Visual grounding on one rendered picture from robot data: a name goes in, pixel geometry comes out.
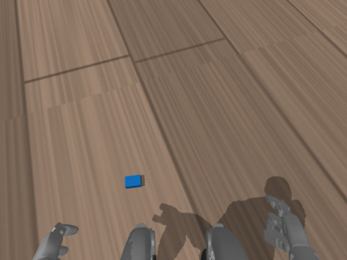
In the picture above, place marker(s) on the left robot hand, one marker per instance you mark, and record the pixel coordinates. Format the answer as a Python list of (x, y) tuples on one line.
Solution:
[(51, 244)]

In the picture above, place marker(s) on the small box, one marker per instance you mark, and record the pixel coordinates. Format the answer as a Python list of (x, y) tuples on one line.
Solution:
[(133, 181)]

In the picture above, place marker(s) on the right robot arm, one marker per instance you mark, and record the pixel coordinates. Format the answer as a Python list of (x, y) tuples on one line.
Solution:
[(302, 253)]

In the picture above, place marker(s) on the right robot hand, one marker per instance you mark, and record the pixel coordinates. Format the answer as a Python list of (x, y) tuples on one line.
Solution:
[(289, 232)]

